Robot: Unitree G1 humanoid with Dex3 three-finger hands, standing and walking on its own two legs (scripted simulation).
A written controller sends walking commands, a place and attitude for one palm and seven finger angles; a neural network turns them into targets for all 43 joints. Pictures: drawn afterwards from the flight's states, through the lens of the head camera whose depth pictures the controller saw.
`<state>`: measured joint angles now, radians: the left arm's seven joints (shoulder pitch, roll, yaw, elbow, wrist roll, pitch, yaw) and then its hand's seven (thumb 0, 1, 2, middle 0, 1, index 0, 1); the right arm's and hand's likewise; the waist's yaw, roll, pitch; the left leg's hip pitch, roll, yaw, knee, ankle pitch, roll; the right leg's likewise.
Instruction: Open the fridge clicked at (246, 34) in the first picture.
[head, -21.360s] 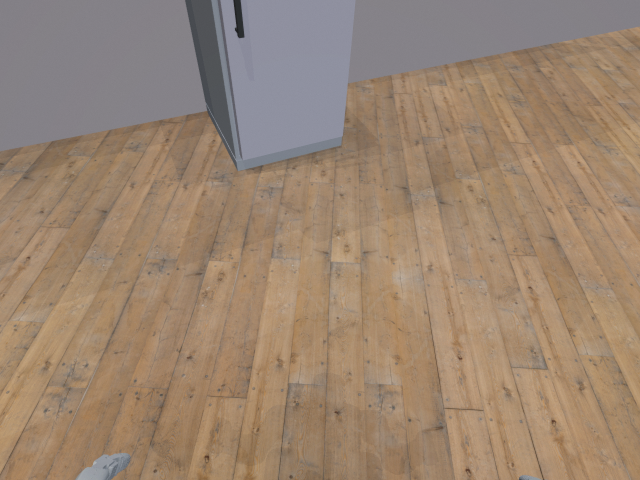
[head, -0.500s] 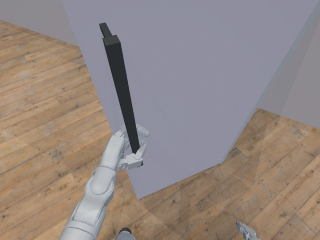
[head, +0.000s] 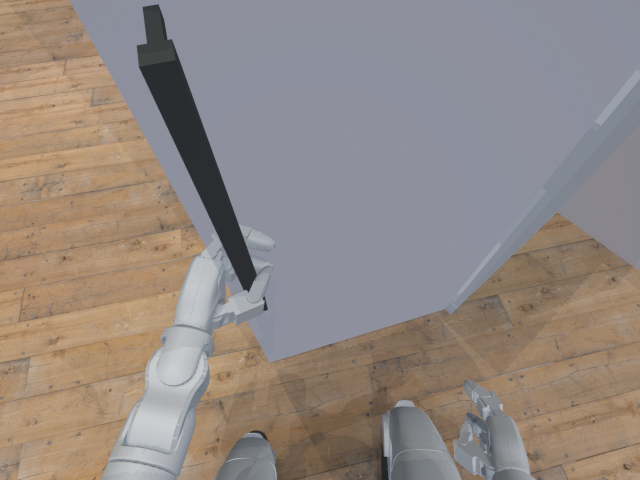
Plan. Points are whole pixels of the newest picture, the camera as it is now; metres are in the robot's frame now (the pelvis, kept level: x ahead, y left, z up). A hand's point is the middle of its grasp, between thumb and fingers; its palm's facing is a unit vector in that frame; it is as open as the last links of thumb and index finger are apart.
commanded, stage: walk backward, drawing the door open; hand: left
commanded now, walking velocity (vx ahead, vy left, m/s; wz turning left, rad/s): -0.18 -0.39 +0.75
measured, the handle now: (227, 219) +0.36 +0.12 +0.11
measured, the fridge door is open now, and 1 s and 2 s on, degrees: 66 79 75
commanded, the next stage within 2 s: stop walking and hold the door back in 0.12 s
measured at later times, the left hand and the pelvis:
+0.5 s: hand (313, 367) +0.23 +0.03 +0.03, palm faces +0.36 -0.92 -0.17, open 5.8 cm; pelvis -0.07 -0.21 +0.00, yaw +21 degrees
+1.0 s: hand (314, 362) +0.23 +0.02 +0.04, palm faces +0.46 -0.86 -0.23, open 5.6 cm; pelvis -0.10 -0.27 +0.01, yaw +22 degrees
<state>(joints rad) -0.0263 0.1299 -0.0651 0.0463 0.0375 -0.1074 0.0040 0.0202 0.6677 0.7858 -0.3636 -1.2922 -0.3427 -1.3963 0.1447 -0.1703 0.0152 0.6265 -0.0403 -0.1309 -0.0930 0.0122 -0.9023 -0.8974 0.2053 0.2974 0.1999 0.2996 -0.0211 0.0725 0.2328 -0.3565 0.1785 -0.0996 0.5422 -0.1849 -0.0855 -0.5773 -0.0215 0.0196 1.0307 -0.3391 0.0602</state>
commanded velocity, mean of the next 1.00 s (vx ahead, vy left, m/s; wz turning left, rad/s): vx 0.10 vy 0.11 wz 0.15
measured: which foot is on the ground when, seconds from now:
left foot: down 0.00-0.10, up 0.12-0.34, down 0.36-0.62, up 0.64-1.00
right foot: up 0.00-0.06, down 0.08-0.40, up 0.42-0.60, down 0.62-1.00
